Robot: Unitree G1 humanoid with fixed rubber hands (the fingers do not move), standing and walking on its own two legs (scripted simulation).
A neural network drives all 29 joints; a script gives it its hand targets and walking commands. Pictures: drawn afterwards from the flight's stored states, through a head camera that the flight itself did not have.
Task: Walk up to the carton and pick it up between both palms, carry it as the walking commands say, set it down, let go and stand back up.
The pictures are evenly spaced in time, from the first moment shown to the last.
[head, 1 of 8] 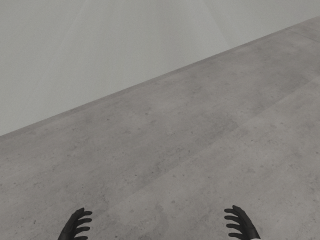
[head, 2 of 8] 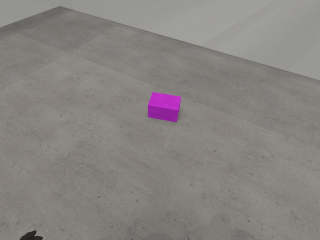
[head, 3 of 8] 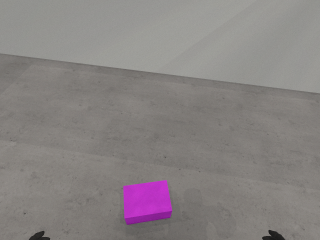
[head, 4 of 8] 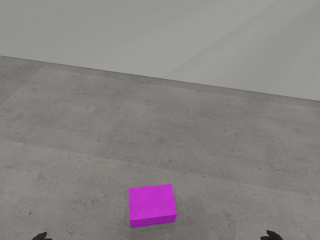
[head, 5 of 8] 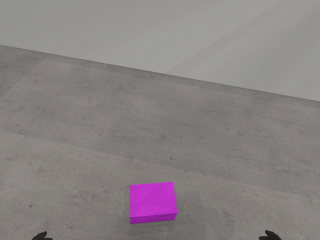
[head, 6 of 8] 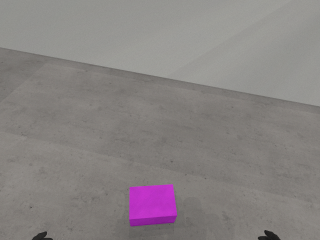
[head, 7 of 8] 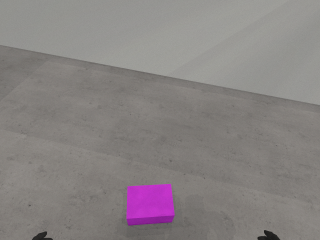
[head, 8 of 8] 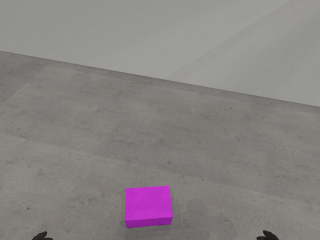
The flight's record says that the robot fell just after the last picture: no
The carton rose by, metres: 0.00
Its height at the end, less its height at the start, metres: +0.00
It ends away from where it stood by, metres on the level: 0.00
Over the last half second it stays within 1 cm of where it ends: yes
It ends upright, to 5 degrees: yes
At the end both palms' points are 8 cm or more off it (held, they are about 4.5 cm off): yes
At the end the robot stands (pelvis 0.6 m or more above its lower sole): yes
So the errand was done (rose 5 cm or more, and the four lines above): no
